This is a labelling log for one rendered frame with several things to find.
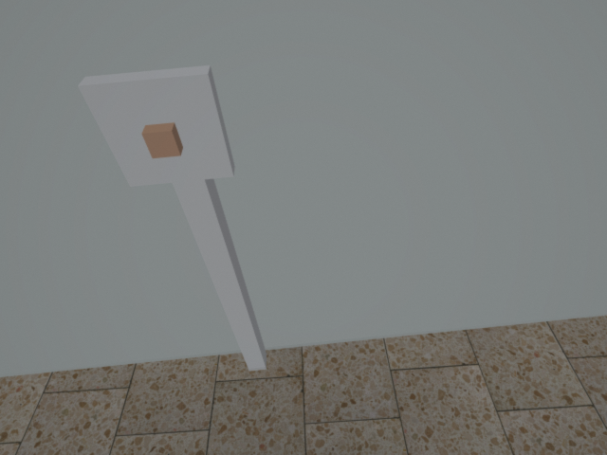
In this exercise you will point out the panel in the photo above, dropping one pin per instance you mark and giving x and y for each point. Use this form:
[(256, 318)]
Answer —
[(122, 104)]

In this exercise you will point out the button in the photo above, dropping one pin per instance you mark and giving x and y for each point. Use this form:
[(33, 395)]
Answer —
[(162, 140)]

